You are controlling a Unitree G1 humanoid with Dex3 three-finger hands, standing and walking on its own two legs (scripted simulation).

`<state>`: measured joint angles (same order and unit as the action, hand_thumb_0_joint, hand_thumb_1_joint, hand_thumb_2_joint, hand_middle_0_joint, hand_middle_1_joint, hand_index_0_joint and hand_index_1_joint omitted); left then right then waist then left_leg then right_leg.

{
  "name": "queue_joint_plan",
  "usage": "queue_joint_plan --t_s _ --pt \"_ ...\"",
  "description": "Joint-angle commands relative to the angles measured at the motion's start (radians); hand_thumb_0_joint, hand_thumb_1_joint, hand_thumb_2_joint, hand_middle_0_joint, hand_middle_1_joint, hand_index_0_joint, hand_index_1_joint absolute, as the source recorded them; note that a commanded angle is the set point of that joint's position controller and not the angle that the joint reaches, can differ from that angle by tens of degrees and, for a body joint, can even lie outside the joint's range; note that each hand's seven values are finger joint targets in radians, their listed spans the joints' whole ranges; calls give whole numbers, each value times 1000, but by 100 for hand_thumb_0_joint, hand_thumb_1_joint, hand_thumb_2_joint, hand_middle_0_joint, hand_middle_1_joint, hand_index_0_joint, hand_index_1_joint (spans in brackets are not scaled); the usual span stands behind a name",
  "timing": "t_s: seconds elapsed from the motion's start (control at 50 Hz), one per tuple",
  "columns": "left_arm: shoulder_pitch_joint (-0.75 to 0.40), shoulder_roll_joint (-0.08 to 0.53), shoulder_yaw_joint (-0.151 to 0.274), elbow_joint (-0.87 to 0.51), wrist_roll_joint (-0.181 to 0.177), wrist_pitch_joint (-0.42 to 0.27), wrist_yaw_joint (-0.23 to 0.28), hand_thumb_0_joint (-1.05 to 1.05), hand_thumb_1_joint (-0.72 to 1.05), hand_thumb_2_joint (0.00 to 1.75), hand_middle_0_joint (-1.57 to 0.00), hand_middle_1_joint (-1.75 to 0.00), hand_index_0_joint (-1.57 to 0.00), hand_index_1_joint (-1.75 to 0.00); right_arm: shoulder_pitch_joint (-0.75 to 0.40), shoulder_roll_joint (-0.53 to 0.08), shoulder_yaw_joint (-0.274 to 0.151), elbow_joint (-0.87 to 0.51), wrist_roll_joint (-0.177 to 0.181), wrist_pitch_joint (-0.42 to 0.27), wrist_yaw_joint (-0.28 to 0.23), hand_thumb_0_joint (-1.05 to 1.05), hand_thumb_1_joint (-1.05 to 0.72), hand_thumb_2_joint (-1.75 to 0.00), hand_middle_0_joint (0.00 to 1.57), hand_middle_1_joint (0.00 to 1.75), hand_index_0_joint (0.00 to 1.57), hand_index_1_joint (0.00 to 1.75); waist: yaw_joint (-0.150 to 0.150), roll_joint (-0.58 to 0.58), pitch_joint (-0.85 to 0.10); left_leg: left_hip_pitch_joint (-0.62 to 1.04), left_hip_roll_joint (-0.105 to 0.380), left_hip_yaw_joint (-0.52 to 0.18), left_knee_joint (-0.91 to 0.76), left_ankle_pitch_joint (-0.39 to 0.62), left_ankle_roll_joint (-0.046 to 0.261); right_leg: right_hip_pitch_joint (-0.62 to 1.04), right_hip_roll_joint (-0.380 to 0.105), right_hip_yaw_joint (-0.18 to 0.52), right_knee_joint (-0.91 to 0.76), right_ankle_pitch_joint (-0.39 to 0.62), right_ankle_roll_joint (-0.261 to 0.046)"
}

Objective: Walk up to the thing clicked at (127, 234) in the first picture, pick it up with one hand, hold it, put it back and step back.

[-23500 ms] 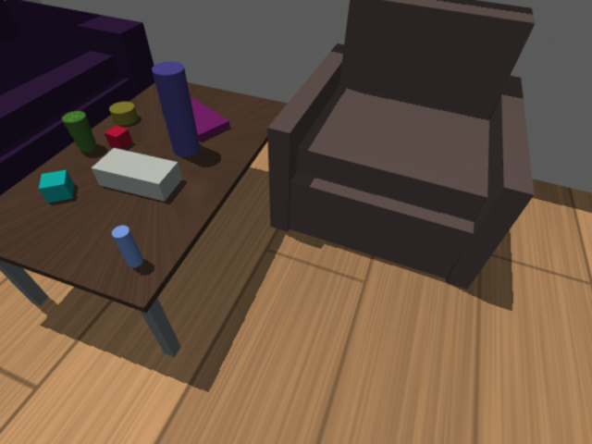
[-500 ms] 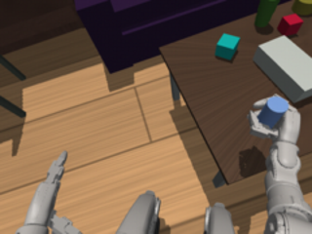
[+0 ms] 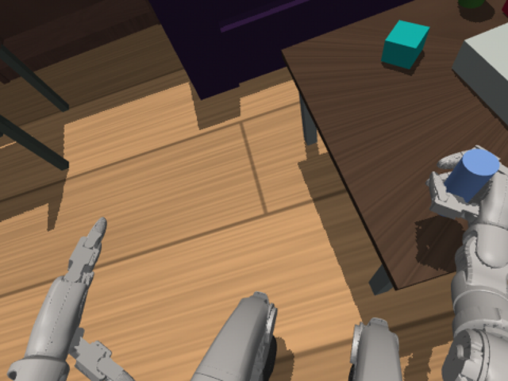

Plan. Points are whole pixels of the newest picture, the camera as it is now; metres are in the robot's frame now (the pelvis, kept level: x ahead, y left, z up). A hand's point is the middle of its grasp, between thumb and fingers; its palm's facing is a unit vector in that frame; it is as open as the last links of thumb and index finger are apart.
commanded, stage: lower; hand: right
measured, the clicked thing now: (460, 186) +0.46 -0.20 -0.04
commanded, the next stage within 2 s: loosen in 0.94 s
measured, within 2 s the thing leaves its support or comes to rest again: rests again in 0.76 s
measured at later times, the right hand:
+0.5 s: hand (439, 197) +0.47 -0.19 -0.09, palm faces +0.16 +0.99 +0.00, open 5.4 cm
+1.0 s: hand (436, 201) +0.47 -0.19 -0.12, palm faces +0.15 +0.99 +0.00, open 5.4 cm
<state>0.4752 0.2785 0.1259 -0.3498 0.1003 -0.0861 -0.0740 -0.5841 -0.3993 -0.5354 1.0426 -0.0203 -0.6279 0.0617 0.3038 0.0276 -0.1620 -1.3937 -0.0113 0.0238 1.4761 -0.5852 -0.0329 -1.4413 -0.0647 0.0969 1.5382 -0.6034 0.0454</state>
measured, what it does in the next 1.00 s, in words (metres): lowers itself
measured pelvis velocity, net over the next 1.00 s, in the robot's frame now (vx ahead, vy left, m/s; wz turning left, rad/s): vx -0.02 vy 0.00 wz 0.03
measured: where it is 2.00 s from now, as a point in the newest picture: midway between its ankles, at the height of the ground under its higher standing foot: outside the picture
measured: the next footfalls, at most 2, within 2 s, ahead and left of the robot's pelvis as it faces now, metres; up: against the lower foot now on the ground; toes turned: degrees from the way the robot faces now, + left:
none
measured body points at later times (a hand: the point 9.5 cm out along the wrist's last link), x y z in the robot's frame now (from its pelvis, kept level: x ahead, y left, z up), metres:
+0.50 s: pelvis -0.02 +0.00 -0.04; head +0.17 -0.08 +0.37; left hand +0.16 +0.26 +0.09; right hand +0.45 -0.24 -0.09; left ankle +0.05 +0.14 -0.56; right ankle +0.05 -0.14 -0.56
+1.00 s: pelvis -0.02 +0.00 -0.06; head +0.17 -0.08 +0.34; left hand +0.16 +0.25 +0.09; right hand +0.46 -0.25 -0.12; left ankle +0.05 +0.14 -0.56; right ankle +0.05 -0.14 -0.56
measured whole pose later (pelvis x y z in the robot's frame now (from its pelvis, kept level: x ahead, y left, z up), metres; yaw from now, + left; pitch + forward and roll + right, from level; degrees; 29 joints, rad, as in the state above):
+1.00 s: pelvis -0.02 +0.00 -0.06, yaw +2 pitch +32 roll +6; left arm 0.51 0.33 0.21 -0.53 0.08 -0.14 -0.10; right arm -0.62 -0.50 -0.60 1.03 -0.04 -0.63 0.08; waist 0.38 0.04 -0.16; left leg -1.62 -0.02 0.03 1.68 -0.61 -0.04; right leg -1.68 -0.06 0.13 1.75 -0.64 0.05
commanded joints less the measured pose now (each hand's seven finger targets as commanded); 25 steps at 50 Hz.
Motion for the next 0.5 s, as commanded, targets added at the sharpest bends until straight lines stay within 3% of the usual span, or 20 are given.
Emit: queue_joint_plan --t_s 0.0,0.08,0.14,0.16,0.2,0.28,0.4,0.42,0.44,0.46,0.48 --pt "51 170 142 -231 -7 -59 22 0 -55 6 -5 -5 -5 -6 -377 -221 -18 -258 8 -107 -4 0 -71 -133 142 144 142 144 3 -289 -574 225 -34 24 -133 290 54 429 28 -33 -160 281 -40" --pt "70 176 163 -193 -7 -65 20 0 -55 6 -5 -5 -4 -6 -364 -233 -22 -243 3 -103 -2 0 -71 -133 142 143 142 144 3 -320 -555 198 -33 15 -115 301 50 392 26 -36 -121 289 -42" --pt "56 203 190 -234 -12 -70 19 0 -55 6 -5 -5 -5 -6 -373 -228 -21 -265 1 -97 -2 0 -72 -134 143 145 143 145 24 -336 -592 166 -35 30 -89 302 54 426 24 -28 -113 319 -36" --pt "67 192 177 -219 -11 -69 17 0 -56 6 -5 -5 -4 -6 -352 -226 -15 -232 -3 -93 -1 0 -69 -135 143 146 144 146 15 -348 -569 150 -34 35 -81 290 57 419 24 -26 -115 318 -33" --pt "70 156 148 -196 -13 -65 11 0 -56 6 -5 -5 -4 -5 -357 -218 -13 -226 -3 -92 1 0 -71 -135 144 146 144 146 2 -336 -542 140 -35 33 -73 275 58 365 26 -26 -107 288 -37" --pt "48 222 209 -274 -14 -73 18 0 -55 6 -5 -5 -5 -6 -375 -245 -23 -224 -11 -89 -5 0 -72 -138 146 149 146 149 37 -317 -583 136 -35 35 -61 254 57 355 28 -23 -90 237 -39" --pt "65 199 190 -275 -23 -70 13 0 -56 6 -5 -5 -4 -5 -378 -245 -25 -208 -11 -81 -11 0 -72 -139 147 150 148 150 29 -314 -526 96 -36 37 -51 197 59 300 31 -24 -92 168 -40" --pt "67 209 205 -286 -29 -71 16 0 -55 6 -5 -5 -4 -5 -412 -249 -17 -235 -14 -83 -7 0 -73 -138 146 149 147 149 48 -338 -530 79 -33 36 -47 185 61 322 31 -26 -92 159 -35" --pt "53 220 215 -301 -27 -74 17 0 -56 6 -5 -5 -4 -5 -387 -272 -29 -218 -17 -83 -10 0 -71 -137 145 148 146 148 37 -336 -530 91 -33 34 -51 176 60 313 30 -26 -92 144 -37" --pt "59 233 229 -311 -29 -77 20 0 -55 6 -5 -5 -4 -5 -402 -283 -34 -237 -19 -83 -12 0 -72 -135 144 146 144 146 51 -323 -547 98 -33 32 -51 185 56 317 30 -25 -79 147 -40" --pt "74 218 217 -288 -28 -76 17 0 -56 6 -5 -5 -4 -5 -391 -261 -27 -213 -18 -80 -10 0 -70 -136 143 146 144 146 53 -321 -519 80 -35 36 -45 181 58 299 30 -26 -78 146 -39"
